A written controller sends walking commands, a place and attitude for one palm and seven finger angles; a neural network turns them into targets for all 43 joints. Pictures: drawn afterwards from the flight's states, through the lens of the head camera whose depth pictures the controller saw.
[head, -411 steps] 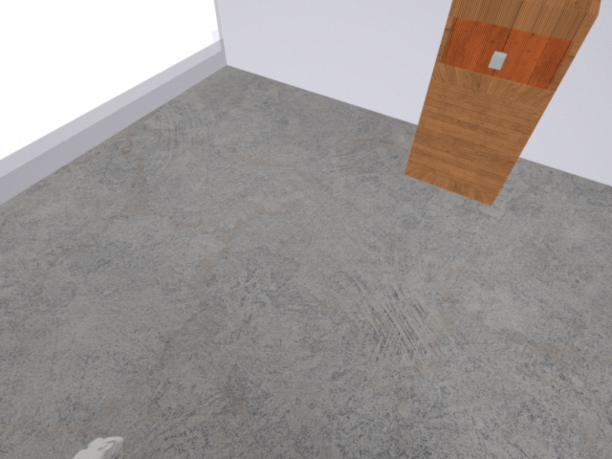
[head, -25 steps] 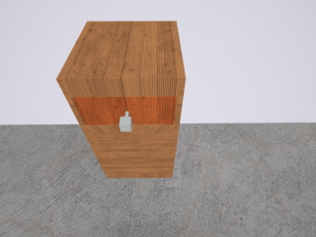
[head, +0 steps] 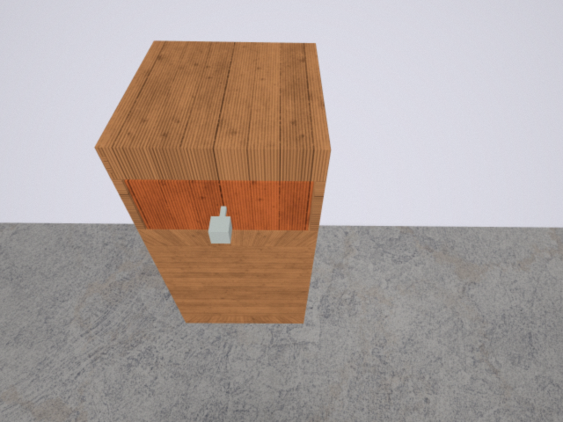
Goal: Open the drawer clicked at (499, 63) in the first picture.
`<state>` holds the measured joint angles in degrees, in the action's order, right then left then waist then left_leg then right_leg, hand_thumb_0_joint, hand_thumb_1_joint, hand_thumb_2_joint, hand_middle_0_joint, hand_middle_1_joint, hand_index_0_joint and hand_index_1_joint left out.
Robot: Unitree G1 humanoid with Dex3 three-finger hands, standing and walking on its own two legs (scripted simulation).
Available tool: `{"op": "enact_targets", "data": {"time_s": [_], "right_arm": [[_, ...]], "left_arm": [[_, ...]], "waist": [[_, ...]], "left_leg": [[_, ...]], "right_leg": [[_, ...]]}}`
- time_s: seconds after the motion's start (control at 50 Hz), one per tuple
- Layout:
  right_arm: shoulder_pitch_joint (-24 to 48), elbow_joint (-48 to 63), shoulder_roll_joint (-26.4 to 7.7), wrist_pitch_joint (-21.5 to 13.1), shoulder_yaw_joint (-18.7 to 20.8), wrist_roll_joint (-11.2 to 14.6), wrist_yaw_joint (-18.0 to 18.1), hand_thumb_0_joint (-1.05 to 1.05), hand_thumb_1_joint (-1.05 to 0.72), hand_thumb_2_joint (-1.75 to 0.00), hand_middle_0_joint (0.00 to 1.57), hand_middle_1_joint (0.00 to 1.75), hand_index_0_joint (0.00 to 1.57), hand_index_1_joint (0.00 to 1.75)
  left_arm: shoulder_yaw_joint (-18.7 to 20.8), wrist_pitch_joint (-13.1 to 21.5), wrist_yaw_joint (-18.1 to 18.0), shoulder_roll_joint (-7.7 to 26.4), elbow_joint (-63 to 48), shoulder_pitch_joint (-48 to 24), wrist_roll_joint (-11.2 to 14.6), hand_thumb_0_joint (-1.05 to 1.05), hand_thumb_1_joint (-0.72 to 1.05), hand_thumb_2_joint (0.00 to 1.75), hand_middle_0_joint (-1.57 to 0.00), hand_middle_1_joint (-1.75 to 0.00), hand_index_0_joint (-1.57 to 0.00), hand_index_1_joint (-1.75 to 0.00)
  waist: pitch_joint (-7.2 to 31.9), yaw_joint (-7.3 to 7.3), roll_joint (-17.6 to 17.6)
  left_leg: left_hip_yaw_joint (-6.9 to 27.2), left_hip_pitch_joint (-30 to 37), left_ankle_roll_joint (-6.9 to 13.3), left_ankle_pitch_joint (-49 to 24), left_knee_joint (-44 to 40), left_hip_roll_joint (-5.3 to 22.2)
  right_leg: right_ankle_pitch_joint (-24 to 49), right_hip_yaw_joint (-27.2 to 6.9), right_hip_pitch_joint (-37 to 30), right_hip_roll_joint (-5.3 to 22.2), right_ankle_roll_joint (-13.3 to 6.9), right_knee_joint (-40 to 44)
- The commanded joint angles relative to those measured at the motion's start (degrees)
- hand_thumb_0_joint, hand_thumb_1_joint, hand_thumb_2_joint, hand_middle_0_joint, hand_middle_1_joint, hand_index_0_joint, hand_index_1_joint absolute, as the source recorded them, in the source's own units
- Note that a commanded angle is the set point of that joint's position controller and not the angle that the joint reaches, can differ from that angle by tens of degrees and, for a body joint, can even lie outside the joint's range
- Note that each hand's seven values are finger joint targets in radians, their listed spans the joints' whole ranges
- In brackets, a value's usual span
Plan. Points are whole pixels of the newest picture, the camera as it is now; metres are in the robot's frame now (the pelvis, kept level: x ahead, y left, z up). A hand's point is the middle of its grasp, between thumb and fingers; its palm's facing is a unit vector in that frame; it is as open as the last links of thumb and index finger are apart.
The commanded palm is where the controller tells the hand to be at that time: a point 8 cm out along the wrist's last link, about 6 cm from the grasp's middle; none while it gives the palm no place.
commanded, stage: raise the hand with hooked fingers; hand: left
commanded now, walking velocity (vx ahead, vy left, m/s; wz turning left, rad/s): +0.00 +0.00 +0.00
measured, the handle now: (221, 222) +0.51 +0.16 -0.11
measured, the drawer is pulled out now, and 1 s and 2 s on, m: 0.00 0.00 0.00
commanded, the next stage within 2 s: move the hooked fingers above the handle in 1.92 s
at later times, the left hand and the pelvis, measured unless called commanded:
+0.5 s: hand out of the picture +0.13 +0.19 -0.07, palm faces +0.01 -0.08 -1.00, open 8.9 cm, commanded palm +0.14 +0.21 +0.00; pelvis -0.05 -0.03 -0.06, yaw +0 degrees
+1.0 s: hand (127, 349) +0.21 +0.23 +0.00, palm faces +0.07 -0.09 -0.99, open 11.9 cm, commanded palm +0.19 +0.23 +0.06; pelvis -0.04 -0.01 -0.02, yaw +0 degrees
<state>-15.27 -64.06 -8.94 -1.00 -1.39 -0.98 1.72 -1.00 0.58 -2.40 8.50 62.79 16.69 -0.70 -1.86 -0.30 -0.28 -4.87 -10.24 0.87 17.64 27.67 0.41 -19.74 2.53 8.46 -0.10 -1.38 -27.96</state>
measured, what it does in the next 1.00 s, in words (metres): stands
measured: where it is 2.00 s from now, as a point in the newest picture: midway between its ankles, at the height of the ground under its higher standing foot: outside the picture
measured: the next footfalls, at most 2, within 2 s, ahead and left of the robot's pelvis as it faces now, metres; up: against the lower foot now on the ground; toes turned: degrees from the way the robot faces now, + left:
none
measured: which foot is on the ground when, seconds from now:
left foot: down 0.00-1.00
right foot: down 0.00-1.00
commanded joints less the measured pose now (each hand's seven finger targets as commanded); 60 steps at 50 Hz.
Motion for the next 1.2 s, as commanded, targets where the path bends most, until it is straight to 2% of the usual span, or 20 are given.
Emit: {"op": "enact_targets", "data": {"time_s": [0.0, 0.02, 0.04, 0.06, 0.08, 0.1, 0.12, 0.14, 0.18, 0.22, 0.26, 0.3, 0.36, 0.4, 0.46, 0.52, 0.66, 0.78, 0.94, 1.18], "right_arm": [[1.72, 5.14, -7.27, -0.79, 1.94, 0.96, -0.09, 0.0, -0.9, -0.9, 0.2, 0.3, 0.2, 0.3], [0.47, 24.89, -15.17, -9.65, 2.4, 4.09, 2.3, 0.0, -0.9, -0.9, 0.2, 0.3, 0.2, 0.3], [1.81, 21.0, -11.39, -15.54, 2.86, 2.7, 4.9, 0.0, -0.9, -0.9, 0.2, 0.3, 0.2, 0.3], [3.14, 20.67, -8.66, -17.61, 3.96, 4.51, 5.14, 0.0, -0.9, -0.9, 0.2, 0.3, 0.2, 0.3], [3.24, 20.17, -8.07, -18.12, 3.66, 4.21, 4.81, 0.0, -0.9, -0.9, 0.2, 0.3, 0.2, 0.3], [5.9, 23.48, -10.46, -18.1, 4.35, 2.8, 3.72, 0.0, -0.9, -0.9, 0.2, 0.3, 0.2, 0.3], [5.57, 24.91, -12.21, -16.67, 4.79, 1.02, 3.17, 0.0, -0.9, -0.9, 0.2, 0.3, 0.2, 0.3], [6.68, 27.71, -12.58, -15.13, 4.71, -0.48, 2.5, 0.0, -0.9, -0.9, 0.2, 0.3, 0.2, 0.3], [7.97, 31.85, -12.37, -10.7, 5.82, -2.03, 0.15, 0.0, -0.9, -0.9, 0.2, 0.3, 0.2, 0.3], [11.21, 33.54, -11.56, -5.59, 6.22, -2.4, -2.31, 0.0, -0.9, -0.9, 0.2, 0.3, 0.2, 0.3], [14.63, 36.55, -10.57, -3.07, 5.92, -1.88, -4.02, 0.0, -0.9, -0.9, 0.2, 0.3, 0.2, 0.3], [15.38, 38.96, -10.02, -1.26, 5.31, -2.27, -4.82, 0.0, -0.9, -0.9, 0.2, 0.3, 0.2, 0.3], [16.09, 41.36, -9.08, 1.28, 5.09, -3.29, -4.81, 0.0, -0.9, -0.9, 0.2, 0.3, 0.2, 0.3], [16.27, 42.44, -9.05, 2.73, 5.54, -3.53, -4.1, 0.0, -0.9, -0.9, 0.2, 0.3, 0.2, 0.3], [16.95, 41.93, -8.56, 2.82, 5.26, -3.46, -1.73, 0.0, -0.9, -0.9, 0.2, 0.3, 0.2, 0.3], [17.81, 41.23, -8.74, 2.33, 4.69, -2.84, -0.25, 0.0, -0.9, -0.9, 0.2, 0.3, 0.2, 0.3], [17.58, 39.17, -9.0, 2.87, 2.51, -1.56, 1.26, 0.0, -0.9, -0.9, 0.2, 0.3, 0.2, 0.3], [15.92, 38.8, -9.01, 2.34, 3.37, -1.83, 0.61, 0.0, -0.9, -0.9, 0.2, 0.3, 0.2, 0.3], [14.5, 37.63, -10.18, 2.38, 5.55, -1.31, -0.51, 0.0, -0.9, -0.9, 0.2, 0.3, 0.2, 0.3], [15.42, 37.69, -10.28, 4.69, 4.01, 0.24, -0.16, 0.0, -0.9, -0.9, 0.2, 0.3, 0.2, 0.3]], "left_arm": [[1.7, 1.99, -2.26, 6.88, 0.46, 8.12, -0.66, 0.0, 0.9, 0.9, -0.2, -0.3, -0.2, -0.3], [-1.14, 10.71, -3.09, 23.46, -87.17, -36.09, -8.31, 0.0, 0.88, 0.89, -0.2, -0.32, -0.2, -0.32], [2.43, 6.16, -7.87, 21.02, -71.83, -11.61, -9.75, 0.0, 0.85, 0.88, -0.2, -0.33, -0.2, -0.33], [-2.5, -3.29, -11.29, 9.92, -64.54, 3.39, -9.47, 0.0, 0.83, 0.87, -0.21, -0.34, -0.21, -0.34], [-8.3, -5.39, -11.43, 1.51, -61.96, 5.12, -12.75, 0.0, 0.81, 0.86, -0.21, -0.36, -0.21, -0.36], [-7.71, -5.2, -12.6, 5.94, -67.21, 0.21, -17.9, 0.0, 0.78, 0.85, -0.21, -0.37, -0.21, -0.37], [-6.29, -4.96, -13.76, 8.98, -66.99, 1.68, -24.72, 0.0, 0.76, 0.84, -0.21, -0.39, -0.21, -0.39], [-7.65, -5.26, -14.87, 8.16, -63.6, 6.48, -30.85, 0.0, 0.74, 0.83, -0.21, -0.4, -0.21, -0.4], [-6.14, -5.45, -17.44, 8.59, -61.7, 17.19, -42.84, 0.0, 0.69, 0.81, -0.22, -0.43, -0.22, -0.43], [-8.2, -4.42, -19.0, 5.18, -55.71, 23.4, -51.49, 0.0, 0.64, 0.79, -0.22, -0.47, -0.22, -0.47], [-3.94, -0.28, -20.49, 9.77, -59.15, 22.76, -56.79, 0.0, 0.6, 0.77, -0.22, -0.5, -0.22, -0.5], [1.15, 2.74, -23.53, 15.61, -65.76, 19.14, -61.26, 0.0, 0.55, 0.75, -0.22, -0.53, -0.22, -0.53], [5.16, 3.19, -29.27, 19.77, -72.13, 8.62, -66.42, 0.0, 0.48, 0.72, -0.23, -0.57, -0.23, -0.57], [4.43, 1.64, -32.25, 18.32, -75.11, -1.49, -66.02, 0.0, 0.43, 0.7, -0.23, -0.6, -0.23, -0.6], [4.13, 0.61, -33.4, 20.02, -77.76, -13.58, -62.87, 0.0, 0.36, 0.67, -0.24, -0.64, -0.24, -0.64], [0.75, -1.43, -30.3, 18.8, -73.98, -14.64, -60.53, 0.0, 0.29, 0.64, -0.24, -0.69, -0.24, -0.69], [0.52, -6.21, -18.69, 20.13, -66.05, -7.95, -56.92, 0.0, 0.13, 0.57, -0.25, -0.8, -0.25, -0.8], [5.89, -0.98, -18.07, 22.94, -69.94, -6.02, -57.02, 0.0, -0.01, 0.51, -0.27, -0.88, -0.27, -0.88], [3.74, -1.76, -22.74, 21.14, -71.54, -15.05, -57.91, 0.0, -0.2, 0.43, -0.28, -1.0, -0.28, -1.0], [0.94, -7.51, -13.09, 22.86, -69.92, -24.73, -56.96, 0.0, -0.48, 0.31, -0.3, -1.18, -0.3, -1.18]], "waist": [[-3.57, 2.0, -1.2], [25.13, -2.77, 15.86], [25.57, 1.06, 25.37], [16.29, -0.44, 19.22], [8.78, -1.45, 12.57], [4.63, -0.92, 5.34], [8.4, -1.55, -1.28], [8.84, -0.99, -6.07], [16.47, 2.65, -9.78], [10.89, 4.91, -18.65], [11.71, 7.68, -15.39], [19.23, 9.36, -7.77], [20.54, 8.32, 0.93], [22.08, 5.47, 2.24], [22.2, 1.51, -1.26], [19.86, 0.48, -1.53], [17.71, 3.58, -3.27], [18.4, 5.92, -3.59], [19.12, 3.56, 1.34], [15.61, 4.55, 1.15]], "left_leg": [[3.33, -4.01, -0.28, -20.6, 8.25, 6.24], [3.53, 11.77, 2.24, -33.89, -1.09, 0.26], [6.38, 20.47, 1.49, -47.29, -2.65, 3.48], [7.37, 14.26, -0.29, -47.46, -5.24, 4.49], [7.01, 9.38, 0.7, -43.73, -4.24, 4.55], [7.63, 2.88, 0.68, -34.93, -0.85, 3.83], [6.39, -0.46, 1.1, -28.56, 3.72, 2.71], [6.46, -4.76, 1.37, -23.94, 7.06, 0.91], [5.12, -8.32, 0.97, -28.52, 10.46, -0.58], [4.21, -19.93, -0.21, -19.22, 11.5, -1.09], [3.06, -25.14, -0.51, -13.18, 13.82, -2.72], [2.84, -26.43, -0.48, -11.54, 16.19, -3.84], [3.02, -24.21, -0.24, -8.85, 20.88, -4.91], [3.74, -21.48, 0.44, -5.62, 23.29, -4.67], [4.61, -22.44, 1.39, -1.44, 26.06, -4.84], [4.47, -22.49, 1.74, 0.0, 23.73, -4.69], [4.16, -20.38, 1.24, -3.63, 13.74, -3.72], [3.83, -18.13, 1.06, -7.03, 9.95, -3.65], [3.79, -10.5, 1.2, -9.63, 9.28, -2.83], [5.29, -3.37, 0.58, -16.12, 2.81, -1.4]], "right_leg": [[42.6, -8.99, 3.81, 9.44, 0.94, 5.36], [40.77, -9.51, 0.97, 3.05, -1.95, -1.97], [19.53, -2.92, 7.04, 0.87, -2.08, -8.22], [2.93, 1.68, 14.78, -0.5, -0.45, -12.83], [1.17, 2.5, 17.88, -0.33, 0.37, -11.59], [3.48, 1.9, 18.89, 0.16, -0.08, -7.61], [9.31, 0.62, 18.92, -0.11, -0.73, -4.5], [13.72, -1.05, 19.24, -0.21, -1.16, -4.28], [27.77, -3.28, 15.04, -0.71, -1.36, -9.34], [26.35, -4.93, 17.5, -0.91, -1.46, -12.15], [27.73, -9.33, 16.29, -0.19, -2.09, -13.9], [25.45, -11.01, 15.37, 0.04, -2.31, -17.7], [12.05, -13.18, 24.27, -0.81, -3.05, -17.99], [4.1, -13.56, 29.37, -0.66, -2.69, -16.72], [1.96, -16.24, 28.39, 0.07, -1.61, -13.46], [2.4, -15.01, 24.57, 0.56, -0.81, -10.56], [11.78, -12.25, 12.23, 1.33, 0.38, -6.8], [17.57, -9.9, 7.82, 1.34, 0.28, -7.17], [12.76, -4.06, 14.22, -0.44, -0.83, -7.92], [13.59, -1.37, 10.02, -1.14, -1.04, -4.28]]}}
